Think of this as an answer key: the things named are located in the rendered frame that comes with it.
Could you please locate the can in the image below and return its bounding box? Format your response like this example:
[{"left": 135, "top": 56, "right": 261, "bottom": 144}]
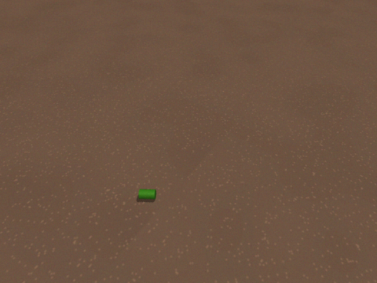
[{"left": 138, "top": 189, "right": 156, "bottom": 199}]

